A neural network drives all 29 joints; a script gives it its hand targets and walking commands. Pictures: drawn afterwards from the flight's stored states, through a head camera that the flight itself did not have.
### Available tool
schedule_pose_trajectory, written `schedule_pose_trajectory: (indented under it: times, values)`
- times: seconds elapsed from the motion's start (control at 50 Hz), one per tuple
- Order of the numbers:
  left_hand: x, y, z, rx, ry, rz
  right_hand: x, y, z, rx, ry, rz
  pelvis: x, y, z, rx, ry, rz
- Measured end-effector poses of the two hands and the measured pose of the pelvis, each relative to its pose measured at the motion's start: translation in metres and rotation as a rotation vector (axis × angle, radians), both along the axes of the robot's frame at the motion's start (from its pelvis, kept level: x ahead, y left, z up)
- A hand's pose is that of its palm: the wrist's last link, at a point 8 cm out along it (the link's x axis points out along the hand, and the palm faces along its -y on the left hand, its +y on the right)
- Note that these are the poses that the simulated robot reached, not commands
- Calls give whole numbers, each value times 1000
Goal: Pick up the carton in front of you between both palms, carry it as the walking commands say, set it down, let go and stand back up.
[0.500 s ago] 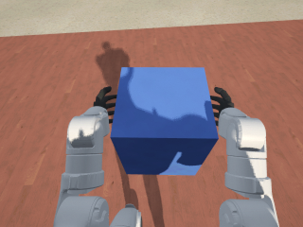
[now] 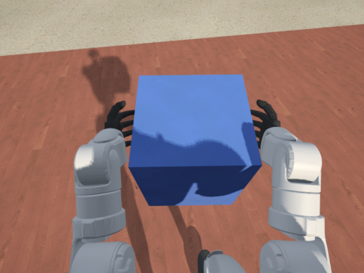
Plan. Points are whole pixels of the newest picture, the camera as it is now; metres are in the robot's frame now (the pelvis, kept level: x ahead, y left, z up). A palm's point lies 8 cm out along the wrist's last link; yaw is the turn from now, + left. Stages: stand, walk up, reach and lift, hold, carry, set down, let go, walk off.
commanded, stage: carry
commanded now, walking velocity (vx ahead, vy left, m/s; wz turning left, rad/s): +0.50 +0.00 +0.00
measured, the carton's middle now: (190, 147) +0.38 -0.02 +0.03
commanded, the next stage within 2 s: none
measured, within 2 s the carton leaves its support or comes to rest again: neither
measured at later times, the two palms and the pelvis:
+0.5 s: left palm (121, 66) +0.66 +0.16 +0.05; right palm (223, 63) +0.67 -0.14 +0.04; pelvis +0.31 -0.01 -0.06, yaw +0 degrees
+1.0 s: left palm (131, 45) +0.79 +0.14 +0.03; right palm (220, 42) +0.79 -0.16 +0.03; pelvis +0.44 -0.01 -0.08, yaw +1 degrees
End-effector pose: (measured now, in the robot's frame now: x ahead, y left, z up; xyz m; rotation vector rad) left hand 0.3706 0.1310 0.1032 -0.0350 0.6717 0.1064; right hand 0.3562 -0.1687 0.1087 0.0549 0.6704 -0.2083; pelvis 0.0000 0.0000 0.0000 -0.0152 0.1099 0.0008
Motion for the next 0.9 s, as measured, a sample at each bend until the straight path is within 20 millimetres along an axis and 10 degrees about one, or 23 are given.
schedule_pose_trajectory:
  times: [0.12,0.26,0.44,0.56,0.68,0.9]
  values:
    - [85,-3,-18,62,-31,37,103,-3,-28,-2,-30,83,101,-15,-47,32,-41,18]
    - [139,14,-64,59,148,92,177,14,-71,-25,145,167,173,-30,-42,45,-26,19]
    - [244,23,-60,41,69,108,277,23,-73,5,67,138,268,-22,-41,43,-3,12]
    - [333,25,-59,27,-59,43,347,24,-64,-32,-59,82,346,-7,-79,2,-42,-7]
    - [383,14,-82,36,53,-21,381,15,-87,-20,54,53,384,5,-82,-1,-30,-9]
    - [414,13,-78,34,30,28,426,14,-83,7,28,74,425,-5,-79,-6,-23,4]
